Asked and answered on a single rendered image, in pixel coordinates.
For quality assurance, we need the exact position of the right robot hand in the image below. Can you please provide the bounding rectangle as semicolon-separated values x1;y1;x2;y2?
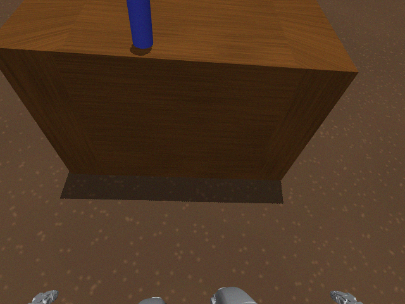
330;291;363;304

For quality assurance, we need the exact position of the left robot hand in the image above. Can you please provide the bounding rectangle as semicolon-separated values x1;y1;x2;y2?
28;290;59;304

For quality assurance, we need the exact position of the bottle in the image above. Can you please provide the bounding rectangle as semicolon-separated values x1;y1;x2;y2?
127;0;153;49

